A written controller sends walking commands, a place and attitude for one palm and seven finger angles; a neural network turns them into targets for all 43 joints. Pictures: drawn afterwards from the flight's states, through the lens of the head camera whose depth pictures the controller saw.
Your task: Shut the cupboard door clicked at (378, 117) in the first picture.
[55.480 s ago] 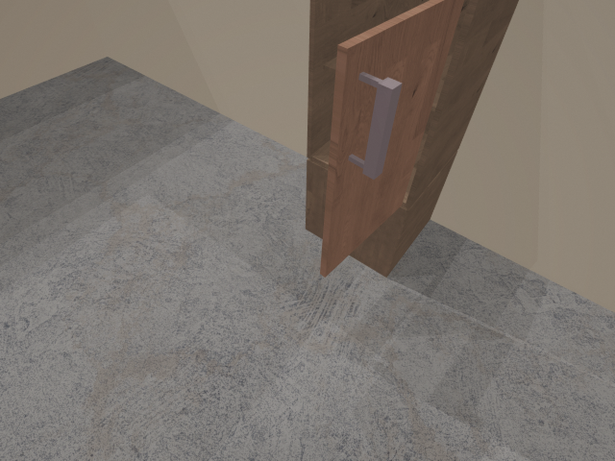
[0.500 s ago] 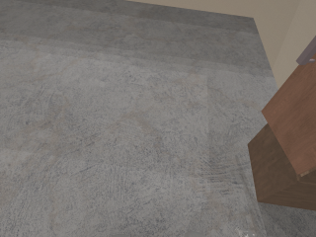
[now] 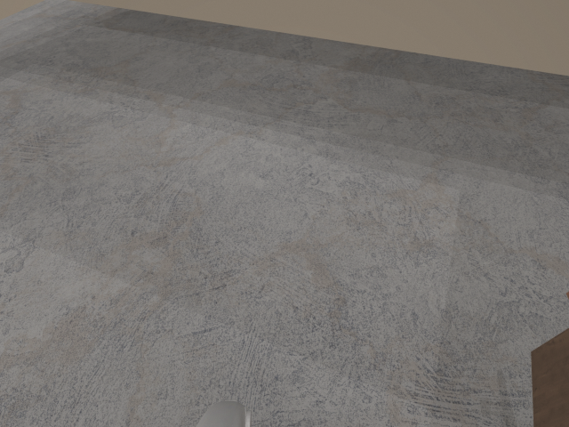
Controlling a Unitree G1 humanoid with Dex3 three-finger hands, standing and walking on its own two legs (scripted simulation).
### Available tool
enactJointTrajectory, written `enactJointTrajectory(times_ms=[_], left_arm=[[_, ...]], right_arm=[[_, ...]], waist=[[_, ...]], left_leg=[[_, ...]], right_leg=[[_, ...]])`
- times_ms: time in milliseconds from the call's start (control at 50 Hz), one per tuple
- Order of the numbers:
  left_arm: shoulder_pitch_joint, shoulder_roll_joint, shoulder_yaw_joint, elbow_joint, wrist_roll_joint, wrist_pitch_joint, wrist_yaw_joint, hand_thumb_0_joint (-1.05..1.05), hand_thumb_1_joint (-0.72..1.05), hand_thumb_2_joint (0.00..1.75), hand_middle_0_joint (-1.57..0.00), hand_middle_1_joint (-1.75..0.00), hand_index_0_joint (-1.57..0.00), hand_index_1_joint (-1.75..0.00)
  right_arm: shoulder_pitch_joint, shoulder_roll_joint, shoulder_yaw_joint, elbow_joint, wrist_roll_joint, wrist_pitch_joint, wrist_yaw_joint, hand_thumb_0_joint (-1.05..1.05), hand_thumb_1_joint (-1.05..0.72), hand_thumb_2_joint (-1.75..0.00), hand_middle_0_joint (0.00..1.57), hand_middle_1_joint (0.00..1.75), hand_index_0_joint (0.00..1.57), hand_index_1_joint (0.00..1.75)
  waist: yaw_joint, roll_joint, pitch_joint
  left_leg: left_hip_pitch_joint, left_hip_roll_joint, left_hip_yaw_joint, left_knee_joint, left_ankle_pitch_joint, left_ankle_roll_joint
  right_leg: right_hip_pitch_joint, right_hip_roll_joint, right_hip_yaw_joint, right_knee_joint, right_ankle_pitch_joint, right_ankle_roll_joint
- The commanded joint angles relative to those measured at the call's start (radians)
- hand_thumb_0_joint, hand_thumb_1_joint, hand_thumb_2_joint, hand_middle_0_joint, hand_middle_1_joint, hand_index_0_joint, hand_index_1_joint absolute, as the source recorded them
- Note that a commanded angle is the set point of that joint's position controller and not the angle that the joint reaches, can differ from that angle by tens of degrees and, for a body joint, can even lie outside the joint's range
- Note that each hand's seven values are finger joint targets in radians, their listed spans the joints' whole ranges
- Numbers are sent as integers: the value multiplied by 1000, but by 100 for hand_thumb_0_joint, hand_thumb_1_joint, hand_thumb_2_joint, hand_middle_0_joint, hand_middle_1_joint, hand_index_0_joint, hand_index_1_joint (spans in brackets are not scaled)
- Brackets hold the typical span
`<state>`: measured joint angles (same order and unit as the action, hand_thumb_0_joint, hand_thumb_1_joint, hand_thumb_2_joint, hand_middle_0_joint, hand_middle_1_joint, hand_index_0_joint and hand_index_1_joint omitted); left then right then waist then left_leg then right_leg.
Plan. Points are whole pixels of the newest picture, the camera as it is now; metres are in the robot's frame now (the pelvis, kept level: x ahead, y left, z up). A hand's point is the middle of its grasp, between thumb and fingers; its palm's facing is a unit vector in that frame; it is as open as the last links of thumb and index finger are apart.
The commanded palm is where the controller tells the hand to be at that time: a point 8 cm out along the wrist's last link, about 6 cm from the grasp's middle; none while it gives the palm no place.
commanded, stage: walk to a spot facing it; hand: left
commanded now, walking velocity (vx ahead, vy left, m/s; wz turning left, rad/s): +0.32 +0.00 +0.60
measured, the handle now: out of the picture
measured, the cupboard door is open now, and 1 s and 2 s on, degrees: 15 15 15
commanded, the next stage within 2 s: turn to face it in 0.66 s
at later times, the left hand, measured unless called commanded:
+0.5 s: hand (125, 420) +0.17 +0.28 -0.18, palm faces +0.28 -0.94 -0.21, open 7.4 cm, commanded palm none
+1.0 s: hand (167, 279) +0.43 +0.26 -0.17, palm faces +0.24 -0.95 -0.22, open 7.2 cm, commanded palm none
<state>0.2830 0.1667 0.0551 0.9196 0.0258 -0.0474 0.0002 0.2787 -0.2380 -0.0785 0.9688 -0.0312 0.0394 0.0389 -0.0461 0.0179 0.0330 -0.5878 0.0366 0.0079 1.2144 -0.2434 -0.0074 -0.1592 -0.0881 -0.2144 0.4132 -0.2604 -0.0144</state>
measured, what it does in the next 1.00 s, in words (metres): walks ahead: left foot, then right foot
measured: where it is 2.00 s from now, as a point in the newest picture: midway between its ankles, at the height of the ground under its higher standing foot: (259, 354)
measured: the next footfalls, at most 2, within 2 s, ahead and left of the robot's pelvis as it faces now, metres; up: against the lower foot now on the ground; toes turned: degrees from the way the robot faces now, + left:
left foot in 0.28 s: +0.22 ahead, +0.15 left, +0.00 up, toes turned +17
right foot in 0.80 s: +0.49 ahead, +0.00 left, +0.00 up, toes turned +9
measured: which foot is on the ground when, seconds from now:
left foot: up 0.00-0.26, down 0.28-0.80, up 0.82-1.00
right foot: down 0.00-0.28, up 0.30-0.78, down 0.80-1.00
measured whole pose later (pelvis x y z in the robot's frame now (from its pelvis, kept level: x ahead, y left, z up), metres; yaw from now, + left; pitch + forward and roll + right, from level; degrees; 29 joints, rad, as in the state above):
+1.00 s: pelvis +0.40 +0.07 +0.00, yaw +12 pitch +0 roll +1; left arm 0.20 0.16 0.07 0.98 0.01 -0.04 0.02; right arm 0.28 -0.16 -0.03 1.05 -0.01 0.00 -0.02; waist -0.02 0.00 0.09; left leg -0.44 0.04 0.04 1.05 -0.42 -0.02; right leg -0.27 0.01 -0.06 0.44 -0.17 -0.06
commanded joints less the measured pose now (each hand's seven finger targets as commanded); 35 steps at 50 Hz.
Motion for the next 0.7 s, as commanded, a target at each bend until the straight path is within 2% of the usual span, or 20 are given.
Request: enactJointTrajectory(times_ms=[0, 40, 100, 160, 180, 200, 220, 240, 260, 280, 300, 320, 340, 360, 380, 400, 440, 540, 620, 680], left_arm=[[112, 132, 32, -9, 3, -38, 19, 0, 90, 90, -20, -30, -20, -30], [146, 133, 31, 10, 5, -39, 19, 0, 90, 90, -20, -30, -20, -30], [185, 142, 32, 39, 9, -40, 21, 0, 90, 90, -20, -30, -20, -30], [178, 167, 36, 43, 10, -35, 19, 0, 90, 90, -20, -30, -20, -30], [164, 178, 39, 40, 9, -34, 19, 0, 90, 90, -20, -30, -20, -30], [145, 190, 42, 40, 8, -34, 16, 0, 90, 90, -20, -30, -20, -30], [127, 207, 45, 36, -1, -30, 14, 0, 90, 90, -20, -30, -20, -30], [124, 184, 45, 21, -6, -27, 4, 0, 90, 90, -20, -30, -20, -30], [119, 127, 33, -25, -16, -18, -12, 0, 90, 90, -20, -30, -20, -30], [18, 155, 24, -70, -11, -7, -5, 0, 90, 90, -20, -30, -20, -30], [-45, 148, 26, -93, -11, -7, -6, 0, 90, 90, -20, -30, -20, -30], [-27, 108, 27, -71, -3, -9, -3, 0, 90, 90, -20, -30, -20, -30], [21, 97, 28, -30, 5, 1, -5, 0, 90, 90, -20, -30, -20, -30], [55, 94, 27, -3, 11, 14, -9, 0, 90, 90, -20, -30, -20, -30], [88, 76, 25, 12, 14, 22, -11, 0, 90, 90, -20, -30, -20, -30], [100, 77, 22, 22, 14, 24, -14, 0, 90, 90, -20, -30, -20, -30], [75, 70, 21, 16, 13, 31, -16, 0, 90, 90, -20, -30, -20, -30], [-83, 75, 19, -34, 7, 34, -23, 0, 90, 90, -20, -30, -20, -30], [-179, 77, 14, -59, 0, 28, -25, 0, 90, 90, -20, -30, -20, -30], [-211, 77, 12, -70, -2, 21, -24, 0, 90, 90, -20, -30, -20, -30]], right_arm=[[-103, 5, 1, -96, 5, -28, 10, 0, -90, -90, 20, 30, 20, 30], [-154, 17, 11, -114, 3, -30, 14, 0, -90, -90, 20, 30, 20, 30], [-240, 22, 21, -144, 4, -40, 22, 0, -90, -90, 20, 30, 20, 30], [-253, 12, 25, -156, 3, -49, 24, 0, -90, -90, 20, 30, 20, 30], [-219, 3, 22, -151, 3, -54, 20, 0, -90, -90, 20, 30, 20, 30], [-144, -19, 15, -134, 2, -60, 15, 0, -90, -90, 20, 30, 20, 30], [-16, -55, 3, -99, -3, -62, 10, 0, -90, -90, 20, 30, 20, 30], [135, -144, -18, -66, -8, -66, -1, 0, -90, -90, 20, 30, 20, 30], [224, -275, -50, -46, -10, -73, -18, 0, -90, -90, 20, 30, 20, 30], [243, -289, -52, -33, 10, -63, -36, 0, -90, -90, 20, 30, 20, 30], [191, -260, -43, -45, 12, -62, -44, 0, -90, -90, 20, 30, 20, 30], [100, -213, -25, -75, 8, -75, -51, 0, -90, -90, 20, 30, 20, 30], [14, -153, -4, -92, 7, -81, -55, 0, -90, -90, 20, 30, 20, 30], [-20, -110, 10, -95, 7, -88, -56, 0, -90, -90, 20, 30, 20, 30], [-32, -92, 16, -87, 7, -96, -59, 0, -90, -90, 20, 30, 20, 30], [-19, -85, 19, -73, 9, -102, -62, 0, -90, -90, 20, 30, 20, 30], [7, -75, 20, -53, 10, -105, -62, 0, -90, -90, 20, 30, 20, 30], [83, -57, 16, 1, 13, -111, -63, 0, -90, -90, 20, 30, 20, 30], [130, -53, 17, 38, 9, -113, -65, 0, -90, -90, 20, 30, 20, 30], [162, -60, 17, 64, 4, -111, -69, 0, -90, -90, 20, 30, 20, 30]], waist=[[53, -142, 25], [68, -143, 35], [89, -149, 53], [80, -153, 64], [60, -151, 45], [20, -142, 2], [-45, -100, -67], [-117, 39, -179], [-131, 322, -251], [-146, 200, -265], [-109, 31, -149], [-62, 29, -101], [-19, 73, -54], [10, 79, -16], [30, 88, -5], [39, 87, -25], [44, 55, -16], [28, 12, 63], [14, 46, 91], [7, 55, 89]], left_leg=[[-160, 45, 18, -95, 30, -8], [-173, 47, 48, -186, 22, -3], [-155, 56, 75, -350, -4, 16], [-30, 28, 117, -486, -41, 50], [49, 8, 134, -510, -62, 67], [184, -27, 152, -554, -81, 85], [395, -68, 168, -625, -15, 95], [667, 24, 11, -691, -27, 133], [873, 319, -483, -813, 26, 239], [874, 378, -585, -909, 37, 279], [750, 382, -528, -934, -27, 268], [604, 333, -433, -935, -51, 232], [469, 291, -351, -962, -98, 201], [381, 242, -283, -984, -82, 176], [366, 218, -240, -995, -41, 177], [371, 202, -220, -998, -21, 186], [385, 193, -204, -1025, -9, 205], [440, 183, -177, -1072, 66, 215], [499, 189, -135, -1040, 217, 215], [538, 192, -117, -978, 345, 201]], right_leg=[[164, -244, 76, -192, 306, -53], [213, -250, 35, -174, 399, -55], [269, -281, 19, -144, 465, -68], [237, -308, -13, -99, 534, -67], [219, -314, -26, -50, 611, -68], [186, -305, -51, 62, 692, -59], [98, -267, -109, 233, 652, -35], [-94, -209, -107, 494, 386, -1], [-453, -31, -51, 825, -299, 59], [-543, -17, 120, 939, -317, 40], [-570, -59, 155, 965, -235, 33], [-550, -76, 169, 953, -173, 31], [-491, -102, 196, 904, -117, 33], [-427, -103, 205, 838, -74, 35], [-407, -92, 201, 794, -50, 42], [-391, -82, 197, 761, -26, 44], [-409, -71, 197, 682, 12, 47], [-459, -58, 199, 488, 137, 53], [-435, -39, 190, 335, 169, 38], [-364, -4, 167, 241, 129, 14]])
